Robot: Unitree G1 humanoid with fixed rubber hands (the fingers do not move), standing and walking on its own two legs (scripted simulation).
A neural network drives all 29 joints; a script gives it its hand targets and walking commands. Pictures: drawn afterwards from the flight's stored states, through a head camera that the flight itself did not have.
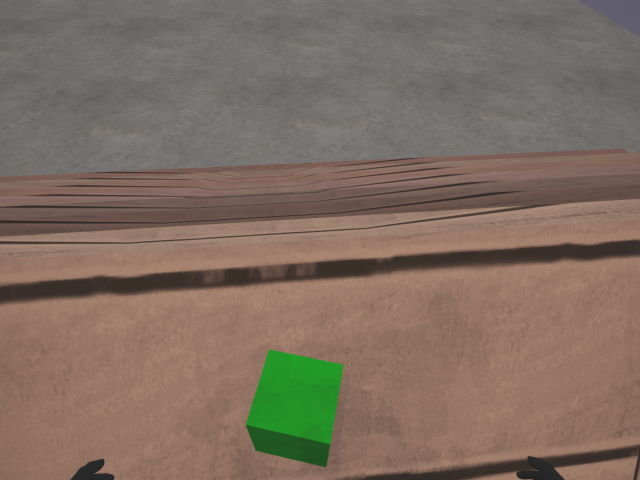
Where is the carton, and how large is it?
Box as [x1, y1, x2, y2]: [246, 350, 342, 466]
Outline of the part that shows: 269,350 246,422 246,426 256,450 325,466 342,364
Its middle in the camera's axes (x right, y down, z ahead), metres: -0.06 +0.49 +1.08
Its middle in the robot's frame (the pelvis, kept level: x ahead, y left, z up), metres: +0.41 +0.04 -0.66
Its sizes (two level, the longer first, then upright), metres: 0.210 0.200 0.250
